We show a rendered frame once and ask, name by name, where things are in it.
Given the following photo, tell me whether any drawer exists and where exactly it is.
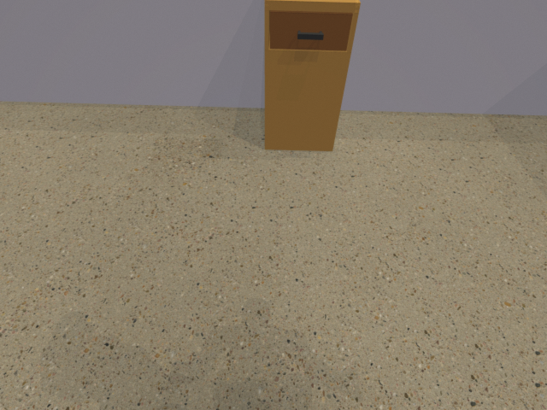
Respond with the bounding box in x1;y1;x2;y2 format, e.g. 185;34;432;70
270;10;353;51

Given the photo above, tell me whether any handle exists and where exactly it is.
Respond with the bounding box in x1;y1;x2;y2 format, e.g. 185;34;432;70
297;31;324;40

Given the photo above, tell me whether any cabinet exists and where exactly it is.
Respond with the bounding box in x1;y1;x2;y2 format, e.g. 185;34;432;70
265;0;361;151

